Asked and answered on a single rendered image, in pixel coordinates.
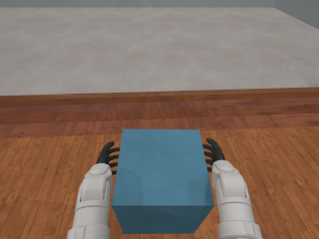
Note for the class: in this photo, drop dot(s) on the robot right forearm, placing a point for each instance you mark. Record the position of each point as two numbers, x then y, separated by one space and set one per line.
236 219

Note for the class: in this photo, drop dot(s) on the right robot hand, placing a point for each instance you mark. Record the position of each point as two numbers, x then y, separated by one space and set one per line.
216 153

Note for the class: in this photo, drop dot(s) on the carton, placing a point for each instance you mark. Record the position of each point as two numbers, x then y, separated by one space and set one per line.
162 184

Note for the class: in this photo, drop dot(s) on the robot left forearm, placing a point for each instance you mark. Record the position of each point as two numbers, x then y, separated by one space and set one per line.
93 203

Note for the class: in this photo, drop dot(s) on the left robot hand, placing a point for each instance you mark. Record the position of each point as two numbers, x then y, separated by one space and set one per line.
105 158

